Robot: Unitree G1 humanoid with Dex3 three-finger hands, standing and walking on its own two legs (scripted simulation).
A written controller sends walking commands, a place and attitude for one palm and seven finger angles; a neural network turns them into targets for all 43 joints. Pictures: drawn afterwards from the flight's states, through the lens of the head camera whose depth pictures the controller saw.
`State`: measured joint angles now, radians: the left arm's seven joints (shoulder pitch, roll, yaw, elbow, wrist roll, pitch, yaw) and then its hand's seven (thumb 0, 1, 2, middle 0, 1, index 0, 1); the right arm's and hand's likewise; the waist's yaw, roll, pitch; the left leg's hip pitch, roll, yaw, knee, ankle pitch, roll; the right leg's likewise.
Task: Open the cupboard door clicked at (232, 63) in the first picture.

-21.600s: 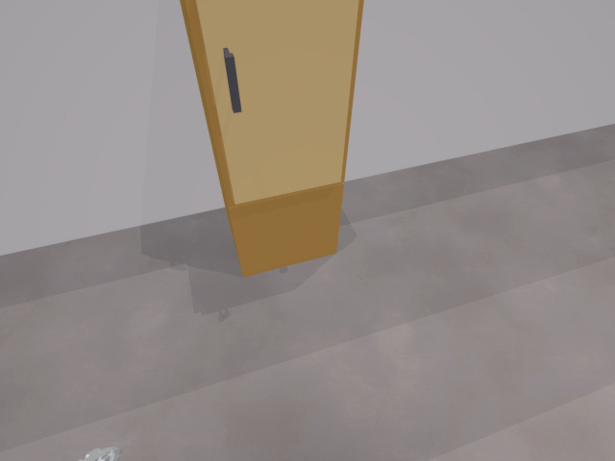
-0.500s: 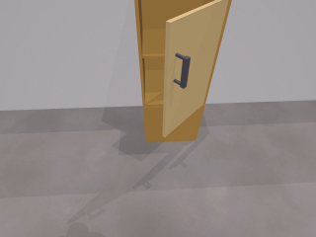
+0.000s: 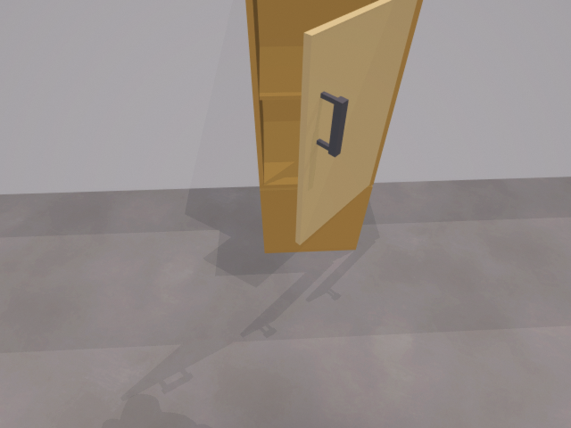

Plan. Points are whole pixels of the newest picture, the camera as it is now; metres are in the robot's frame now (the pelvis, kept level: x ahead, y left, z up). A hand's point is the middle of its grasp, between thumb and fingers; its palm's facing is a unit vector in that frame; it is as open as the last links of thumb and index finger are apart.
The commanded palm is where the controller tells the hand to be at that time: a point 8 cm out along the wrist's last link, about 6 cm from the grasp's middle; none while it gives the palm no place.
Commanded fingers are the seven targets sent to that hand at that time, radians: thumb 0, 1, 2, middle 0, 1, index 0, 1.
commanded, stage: look to check the result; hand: left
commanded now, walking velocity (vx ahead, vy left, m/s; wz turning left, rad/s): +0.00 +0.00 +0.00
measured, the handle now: (330, 124) +0.67 -0.06 +0.06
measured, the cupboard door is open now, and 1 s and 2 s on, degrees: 43 43 43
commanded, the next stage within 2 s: walk to a spot facing it in 0.12 s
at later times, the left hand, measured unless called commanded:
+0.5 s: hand out of the picture +0.01 +0.17 -0.18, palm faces -0.03 -0.98 -0.20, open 7.4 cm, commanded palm none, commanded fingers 0.00 0.90 0.90 -0.20 -0.30 -0.20 -0.30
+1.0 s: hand out of the picture +0.10 +0.16 -0.17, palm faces -0.26 -0.93 -0.26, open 7.4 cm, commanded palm none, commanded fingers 0.00 0.90 0.90 -0.20 -0.30 -0.20 -0.30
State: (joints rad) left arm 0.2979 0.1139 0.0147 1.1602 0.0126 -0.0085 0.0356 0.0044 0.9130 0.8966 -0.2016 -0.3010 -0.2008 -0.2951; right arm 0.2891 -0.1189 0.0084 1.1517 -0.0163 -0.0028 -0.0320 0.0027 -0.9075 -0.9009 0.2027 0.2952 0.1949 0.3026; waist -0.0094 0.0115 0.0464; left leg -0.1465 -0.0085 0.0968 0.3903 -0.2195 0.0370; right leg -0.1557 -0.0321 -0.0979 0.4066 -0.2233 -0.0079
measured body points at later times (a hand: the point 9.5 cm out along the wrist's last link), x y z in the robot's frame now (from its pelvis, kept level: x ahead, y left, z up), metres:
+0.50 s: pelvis +0.00 -0.01 -0.01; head +0.03 -0.01 +0.44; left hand +0.01 +0.22 -0.17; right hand -0.01 -0.23 -0.17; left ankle +0.00 +0.09 -0.74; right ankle +0.00 -0.11 -0.74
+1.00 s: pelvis +0.01 -0.02 +0.00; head +0.06 -0.05 +0.44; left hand +0.12 +0.21 -0.15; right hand +0.07 -0.30 -0.14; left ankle +0.05 +0.14 -0.69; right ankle -0.01 -0.11 -0.74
